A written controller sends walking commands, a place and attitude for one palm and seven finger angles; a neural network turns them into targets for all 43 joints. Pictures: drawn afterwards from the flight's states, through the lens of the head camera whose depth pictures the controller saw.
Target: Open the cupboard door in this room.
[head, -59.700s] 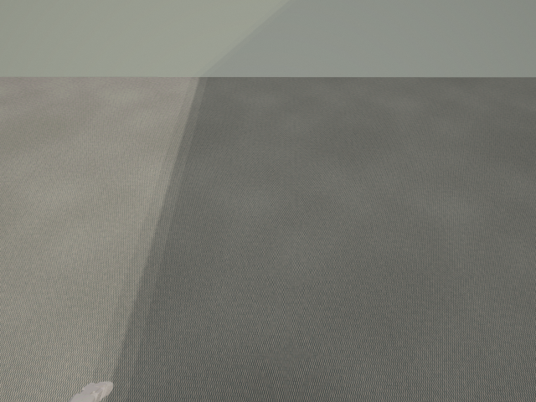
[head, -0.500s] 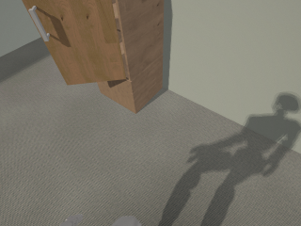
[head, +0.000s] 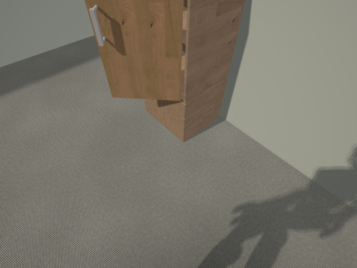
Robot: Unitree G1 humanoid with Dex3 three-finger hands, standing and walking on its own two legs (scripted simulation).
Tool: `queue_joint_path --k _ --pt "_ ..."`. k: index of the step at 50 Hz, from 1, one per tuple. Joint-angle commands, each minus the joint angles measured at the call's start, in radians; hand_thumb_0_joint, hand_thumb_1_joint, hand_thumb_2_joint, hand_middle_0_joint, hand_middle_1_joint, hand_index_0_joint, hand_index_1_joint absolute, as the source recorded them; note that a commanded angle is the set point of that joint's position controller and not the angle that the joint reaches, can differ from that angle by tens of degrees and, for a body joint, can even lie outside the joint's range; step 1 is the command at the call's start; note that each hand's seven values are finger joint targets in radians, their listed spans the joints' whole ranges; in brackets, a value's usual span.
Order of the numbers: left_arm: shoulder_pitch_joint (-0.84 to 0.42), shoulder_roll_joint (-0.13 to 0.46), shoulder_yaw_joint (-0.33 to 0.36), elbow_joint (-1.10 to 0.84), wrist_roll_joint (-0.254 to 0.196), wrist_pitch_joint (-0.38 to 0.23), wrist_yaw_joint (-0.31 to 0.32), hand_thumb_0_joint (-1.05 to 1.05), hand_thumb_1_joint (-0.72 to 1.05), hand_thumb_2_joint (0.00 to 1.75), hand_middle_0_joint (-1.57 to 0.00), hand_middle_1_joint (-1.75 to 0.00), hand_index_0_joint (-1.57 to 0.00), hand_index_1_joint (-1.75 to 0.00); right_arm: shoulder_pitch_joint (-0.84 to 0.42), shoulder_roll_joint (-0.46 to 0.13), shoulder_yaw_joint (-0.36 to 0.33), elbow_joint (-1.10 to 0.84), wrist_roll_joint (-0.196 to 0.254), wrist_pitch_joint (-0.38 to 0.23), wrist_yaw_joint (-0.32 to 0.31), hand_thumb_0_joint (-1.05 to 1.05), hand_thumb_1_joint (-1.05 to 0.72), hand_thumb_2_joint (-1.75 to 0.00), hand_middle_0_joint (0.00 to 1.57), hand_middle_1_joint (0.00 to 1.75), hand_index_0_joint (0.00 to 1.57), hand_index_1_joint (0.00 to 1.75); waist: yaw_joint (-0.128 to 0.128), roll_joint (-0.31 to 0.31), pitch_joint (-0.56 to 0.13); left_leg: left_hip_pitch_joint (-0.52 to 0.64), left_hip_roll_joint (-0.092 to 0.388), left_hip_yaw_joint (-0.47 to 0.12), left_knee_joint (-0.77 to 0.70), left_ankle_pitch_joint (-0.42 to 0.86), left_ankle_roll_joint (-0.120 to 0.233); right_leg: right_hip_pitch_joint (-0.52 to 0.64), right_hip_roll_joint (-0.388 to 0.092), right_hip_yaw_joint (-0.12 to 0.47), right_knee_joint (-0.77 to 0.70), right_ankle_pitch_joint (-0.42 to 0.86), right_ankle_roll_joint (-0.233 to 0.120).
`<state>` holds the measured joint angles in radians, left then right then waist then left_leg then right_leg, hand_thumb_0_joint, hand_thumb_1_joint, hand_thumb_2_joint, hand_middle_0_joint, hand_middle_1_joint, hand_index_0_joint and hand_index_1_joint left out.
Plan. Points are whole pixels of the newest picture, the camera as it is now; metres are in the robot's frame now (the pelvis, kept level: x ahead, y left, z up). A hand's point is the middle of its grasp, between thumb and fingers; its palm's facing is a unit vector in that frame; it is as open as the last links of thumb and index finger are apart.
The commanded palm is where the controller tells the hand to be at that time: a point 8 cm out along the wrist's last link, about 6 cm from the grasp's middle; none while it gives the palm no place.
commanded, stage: take the last steps up to it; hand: left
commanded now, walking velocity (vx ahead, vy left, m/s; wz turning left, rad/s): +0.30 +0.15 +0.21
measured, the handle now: (98, 26) +1.00 +0.41 +0.05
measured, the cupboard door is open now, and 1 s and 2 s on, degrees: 44 44 44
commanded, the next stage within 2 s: come to a stop and stand still in 1.18 s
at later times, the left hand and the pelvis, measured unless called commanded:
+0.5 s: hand out of the picture +0.04 +0.24 -0.19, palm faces +0.22 -0.96 -0.15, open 7.4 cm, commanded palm none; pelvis +0.13 +0.08 -0.02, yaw +7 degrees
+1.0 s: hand (99, 172) +0.41 +0.29 -0.16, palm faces +0.08 -0.98 -0.20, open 7.4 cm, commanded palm none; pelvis +0.31 +0.11 -0.01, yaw +5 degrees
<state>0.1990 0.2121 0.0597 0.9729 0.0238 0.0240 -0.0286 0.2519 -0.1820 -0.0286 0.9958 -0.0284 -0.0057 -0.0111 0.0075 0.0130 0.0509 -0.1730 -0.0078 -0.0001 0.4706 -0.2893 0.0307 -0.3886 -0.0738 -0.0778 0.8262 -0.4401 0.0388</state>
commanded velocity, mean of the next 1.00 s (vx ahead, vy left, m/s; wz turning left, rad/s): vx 0.29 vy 0.11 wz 0.01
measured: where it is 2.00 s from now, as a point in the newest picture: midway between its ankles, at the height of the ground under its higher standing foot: (157, 227)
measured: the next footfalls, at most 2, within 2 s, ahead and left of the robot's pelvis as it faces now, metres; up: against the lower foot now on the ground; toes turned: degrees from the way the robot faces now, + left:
right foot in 0.06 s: +0.08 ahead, -0.13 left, +0.00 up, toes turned -5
left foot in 0.46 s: +0.22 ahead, +0.20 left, +0.00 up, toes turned +14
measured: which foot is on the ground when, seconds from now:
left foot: down 0.00-0.06, up 0.08-0.44, down 0.46-0.90, up 0.92-1.00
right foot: up 0.00-0.04, down 0.06-0.46, up 0.48-0.88, down 0.90-1.00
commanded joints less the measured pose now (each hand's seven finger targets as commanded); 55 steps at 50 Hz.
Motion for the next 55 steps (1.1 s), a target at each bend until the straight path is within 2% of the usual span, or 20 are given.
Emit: queue_joint_path --k 1,2,3,4,5,7,11,17,21,23,27,31,38,43,44,45,46,47,51,55 --pt "0.107 0.074 0.028 -0.034 -0.002 -0.041 0.004 0.0 0.9 0.9 -0.2 -0.3 -0.2 -0.3 -0.032 -0.18 -0.045 -0.05 0.009 -0.009 -0.001 0.0 -0.9 -0.9 0.2 0.3 0.2 0.3 0.063 0.054 -0.026 -0.216 0.133 -0.145 -0.053 -0.112 0.096 0.321 0.038 -0.045 -0.305 0.128 -0.001" --pt "0.192 0.127 0.044 -0.009 0.006 -0.052 0.013 0.0 0.9 0.9 -0.2 -0.3 -0.2 -0.3 -0.041 -0.136 -0.04 -0.061 0.018 -0.013 0.004 0.0 -0.9 -0.9 0.2 0.3 0.2 0.3 0.107 -0.11 -0.034 -0.383 0.037 -0.055 0.126 -0.195 0.042 0.498 -0.075 0.091 -0.438 0.023 -0.026" --pt "0.276 0.238 0.066 0.008 0.012 -0.059 0.027 0.0 0.9 0.9 -0.2 -0.3 -0.2 -0.3 -0.055 -0.073 -0.031 -0.096 0.023 -0.014 0.012 0.0 -0.9 -0.9 0.2 0.3 0.2 0.3 0.147 -0.429 -0.029 -0.564 -0.052 0.052 0.438 -0.339 -0.016 0.566 -0.39 0.494 -0.63 -0.15 -0.125" --pt "0.278 0.241 0.061 -0.001 -0.003 -0.056 0.037 0.0 0.9 0.9 -0.2 -0.3 -0.2 -0.3 -0.109 -0.145 -0.043 -0.115 0.004 -0.002 0.02 0.0 -0.9 -0.9 0.2 0.3 0.2 0.3 0.137 -0.336 0.039 -0.575 0.013 -0.049 0.632 -0.305 -0.021 0.388 -0.471 0.629 -0.74 -0.316 -0.19" --pt "0.196 0.211 0.059 -0.021 -0.008 -0.049 0.039 0.0 0.9 0.9 -0.2 -0.3 -0.2 -0.3 -0.118 -0.133 -0.047 -0.12 -0.002 0.003 0.029 0.0 -0.9 -0.9 0.2 0.3 0.2 0.3 0.089 -0.185 0.108 -0.581 0.054 -0.064 0.671 -0.201 -0.021 0.306 -0.46 0.543 -0.746 -0.319 -0.204" --pt "0.104 0.142 0.036 -0.036 0.001 -0.069 0.042 0.0 0.9 0.9 -0.2 -0.3 -0.2 -0.3 -0.085 -0.112 -0.051 -0.076 -0.002 0.017 0.038 0.0 -0.9 -0.9 0.2 0.3 0.2 0.3 0.027 -0.25 0.108 -0.507 0.099 -0.062 0.729 -0.051 -0.044 0.152 -0.36 0.382 -0.728 -0.245 -0.142" --pt "0.113 0.121 0.029 -0.014 -0.001 -0.096 0.038 0.0 0.9 0.9 -0.2 -0.3 -0.2 -0.3 -0.059 -0.06 -0.044 -0.055 0.003 0.025 0.057 0.0 -0.9 -0.9 0.2 0.3 0.2 0.3 0.004 -0.159 0.063 -0.428 0.108 0.026 0.567 0.08 -0.082 0.178 -0.277 0.101 -0.71 0.074 -0.105" --pt "0.203 0.155 0.037 0.057 0.007 -0.097 0.033 0.0 0.9 0.9 -0.2 -0.3 -0.2 -0.3 -0.15 -0.029 -0.029 -0.093 0.01 -0.006 0.07 0.0 -0.9 -0.9 0.2 0.3 0.2 0.3 0.055 -0.175 0.023 -0.327 0.07 0.113 0.196 0.058 -0.076 0.295 -0.28 0.013 -0.617 0.278 -0.113" --pt "0.162 0.143 0.039 0.062 0.005 -0.079 0.03 0.0 0.9 0.9 -0.2 -0.3 -0.2 -0.3 0.043 -0.093 -0.041 -0.047 0.005 -0.028 0.053 0.0 -0.9 -0.9 0.2 0.3 0.2 0.3 -0.045 -0.098 -0.039 0.061 0.017 0.159 -0.003 0.047 -0.041 0.134 -0.22 -0.063 -0.375 0.28 -0.069" --pt "0.167 0.033 0.014 0.009 -0.006 -0.07 0.021 0.0 0.9 0.9 -0.2 -0.3 -0.2 -0.3 0.311 -0.28 -0.089 0.016 -0.006 -0.038 0.018 0.0 -0.9 -0.9 0.2 0.3 0.2 0.3 -0.138 0.383 -0.205 0.356 0.36 -0.351 -0.174 -0.069 0.099 -0.201 0.007 -0.136 0.218 -0.193 0.0" --pt "0.028 0.023 0.011 0.003 -0.001 -0.064 0.021 0.0 0.9 0.9 -0.2 -0.3 -0.2 -0.3 0.122 -0.15 -0.044 -0.018 -0.001 -0.044 -0.009 0.0 -0.9 -0.9 0.2 0.3 0.2 0.3 -0.062 0.159 -0.031 0.071 0.348 -0.216 -0.236 0.047 0.141 -0.29 -0.096 0.051 0.479 0.044 -0.045" --pt "0.078 0.001 0.007 0.018 -0.001 -0.041 0.012 0.0 0.9 0.9 -0.2 -0.3 -0.2 -0.3 0.094 -0.114 -0.03 -0.003 0.002 -0.067 -0.013 0.0 -0.9 -0.9 0.2 0.3 0.2 0.3 -0.002 0.077 0.005 0.0 0.309 -0.075 -0.296 0.157 0.143 -0.207 -0.089 0.038 0.308 0.127 -0.033" --pt "-0.052 0.004 0.006 -0.051 0.001 -0.037 0.006 0.0 0.9 0.9 -0.2 -0.3 -0.2 -0.3 0.123 -0.118 -0.032 0.03 -0.004 -0.063 -0.002 0.0 -0.9 -0.9 0.2 0.3 0.2 0.3 -0.008 0.026 0.04 0.027 0.292 -0.013 -0.317 0.154 0.168 -0.102 -0.05 0.0 -0.056 0.197 -0.036" --pt "0.034 0.04 0.019 -0.037 0.004 -0.053 0.01 0.0 0.9 0.9 -0.2 -0.3 -0.2 -0.3 0.122 -0.117 -0.023 0.057 -0.001 -0.054 0.0 0.0 -0.9 -0.9 0.2 0.3 0.2 0.3 0.047 -0.019 0.018 -0.043 0.22 0.065 -0.09 0.206 0.097 0.204 0.014 -0.039 -0.279 0.236 -0.063" --pt "0.164 0.091 0.034 -0.002 0.007 -0.065 0.015 0.0 0.9 0.9 -0.2 -0.3 -0.2 -0.3 0.115 -0.099 -0.02 0.052 0.008 -0.057 0.004 0.0 -0.9 -0.9 0.2 0.3 0.2 0.3 0.102 -0.106 -0.049 -0.145 0.14 0.119 0.117 0.188 0.053 0.41 -0.04 0.064 -0.346 0.223 -0.096" --pt "0.29 0.192 0.057 0.035 0.011 -0.077 0.025 0.0 0.9 0.9 -0.2 -0.3 -0.2 -0.3 0.131 -0.066 -0.018 0.026 0.019 -0.057 0.014 0.0 -0.9 -0.9 0.2 0.3 0.2 0.3 0.128 -0.335 -0.103 -0.389 0.009 0.193 0.4 -0.075 -0.009 0.6 -0.297 0.434 -0.481 0.204 -0.204" --pt "0.313 0.227 0.061 0.037 -0.009 -0.075 0.033 0.0 0.9 0.9 -0.2 -0.3 -0.2 -0.3 0.094 -0.095 -0.025 0.008 0.014 -0.05 0.014 0.0 -0.9 -0.9 0.2 0.3 0.2 0.3 0.127 -0.29 -0.107 -0.458 0.015 0.094 0.636 -0.314 -0.02 0.559 -0.423 0.6 -0.603 0.181 -0.286" --pt "0.235 0.196 0.057 0.014 -0.013 -0.073 0.04 0.0 0.9 0.9 -0.2 -0.3 -0.2 -0.3 0.059 -0.106 -0.032 0.004 0.011 -0.046 0.015 0.0 -0.9 -0.9 0.2 0.3 0.2 0.3 0.096 -0.164 -0.03 -0.5 0.072 0.009 0.699 -0.228 -0.018 0.457 -0.397 0.543 -0.629 0.058 -0.289" --pt "0.087 0.054 0.015 -0.017 -0.01 -0.093 0.042 0.0 0.9 0.9 -0.2 -0.3 -0.2 -0.3 0.068 -0.031 -0.025 0.039 0.002 -0.018 0.02 0.0 -0.9 -0.9 0.2 0.3 0.2 0.3 -0.002 -0.12 0.02 -0.365 0.126 0.013 0.584 0.0 -0.057 0.193 -0.243 0.194 -0.661 0.312 -0.185" --pt "0.126 0.069 0.025 0.019 -0.002 -0.111 0.037 0.0 0.9 0.9 -0.2 -0.3 -0.2 -0.3 0.046 0.009 -0.024 0.027 0.007 -0.017 0.03 0.0 -0.9 -0.9 0.2 0.3 0.2 0.3 0.003 -0.104 -0.04 -0.314 0.105 0.074 0.338 0.044 -0.082 0.264 -0.21 0.096 -0.623 0.506 -0.192"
